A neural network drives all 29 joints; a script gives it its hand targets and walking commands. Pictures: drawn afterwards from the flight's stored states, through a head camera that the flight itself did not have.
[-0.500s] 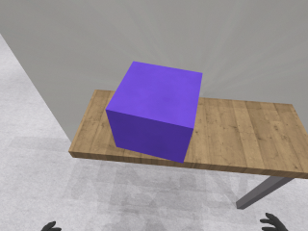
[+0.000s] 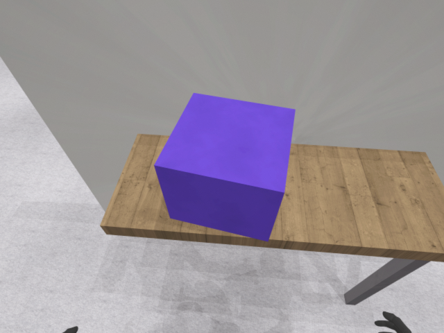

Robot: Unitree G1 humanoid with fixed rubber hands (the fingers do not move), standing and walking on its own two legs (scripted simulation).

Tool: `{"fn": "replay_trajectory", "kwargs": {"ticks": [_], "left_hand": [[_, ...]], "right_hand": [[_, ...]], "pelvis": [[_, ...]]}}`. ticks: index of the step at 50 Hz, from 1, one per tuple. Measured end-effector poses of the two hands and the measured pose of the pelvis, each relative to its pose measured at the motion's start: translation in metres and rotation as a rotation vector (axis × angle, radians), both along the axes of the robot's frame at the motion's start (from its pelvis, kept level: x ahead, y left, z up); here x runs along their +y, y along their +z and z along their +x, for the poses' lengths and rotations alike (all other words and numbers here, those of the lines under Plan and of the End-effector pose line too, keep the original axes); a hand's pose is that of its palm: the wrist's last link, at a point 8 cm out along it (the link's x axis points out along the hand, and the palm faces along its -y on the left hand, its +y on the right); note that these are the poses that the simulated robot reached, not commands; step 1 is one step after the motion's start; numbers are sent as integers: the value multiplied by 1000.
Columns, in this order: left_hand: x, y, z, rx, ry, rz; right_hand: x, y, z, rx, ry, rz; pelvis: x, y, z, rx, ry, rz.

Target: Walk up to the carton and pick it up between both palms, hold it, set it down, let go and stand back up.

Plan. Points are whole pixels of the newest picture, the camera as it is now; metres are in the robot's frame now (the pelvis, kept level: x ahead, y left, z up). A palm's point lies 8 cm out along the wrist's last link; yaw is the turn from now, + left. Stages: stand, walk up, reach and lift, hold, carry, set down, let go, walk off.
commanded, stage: walk up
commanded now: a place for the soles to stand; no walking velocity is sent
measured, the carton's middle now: (230, 166) +0.48 +0.00 -0.03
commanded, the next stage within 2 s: reach and lift in 1.02 s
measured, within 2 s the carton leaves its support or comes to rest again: neither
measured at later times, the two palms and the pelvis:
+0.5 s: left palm out of the picture +0.08 +0.34 -0.11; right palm out of the picture +0.12 -0.30 -0.10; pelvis +0.02 +0.01 -0.01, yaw +1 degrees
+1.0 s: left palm out of the picture +0.08 +0.34 -0.10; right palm out of the picture +0.14 -0.30 -0.10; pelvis +0.02 +0.02 -0.01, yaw +0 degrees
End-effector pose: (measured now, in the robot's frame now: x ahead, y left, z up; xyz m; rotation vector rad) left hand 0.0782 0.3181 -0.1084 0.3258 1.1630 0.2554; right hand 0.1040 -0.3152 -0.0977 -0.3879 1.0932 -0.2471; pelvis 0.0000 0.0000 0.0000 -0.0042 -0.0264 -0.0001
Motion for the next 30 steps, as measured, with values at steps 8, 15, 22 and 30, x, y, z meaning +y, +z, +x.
{"fn": "replay_trajectory", "kwargs": {"ticks": [8, 15, 22, 30], "left_hand": [[-3, 1, 2, -5, 0, 2], [6, 2, -4, -21, -13, 41], [20, 1, -2, -22, -6, 39], [21, 6, 8, -25, -17, 52]], "right_hand": [[-3, -2, -4, 6, -6, 1], [-2, -6, -3, 33, 5, 11], [13, -5, 14, 25, 31, 16], [18, -4, 33, -15, 20, 28]], "pelvis": [[-2, 0, 0, -3, 1, 1], [0, -5, 4, -1, 7, -15], [12, -6, 15, -2, 17, 8], [15, -5, 27, 5, 19, 13]]}}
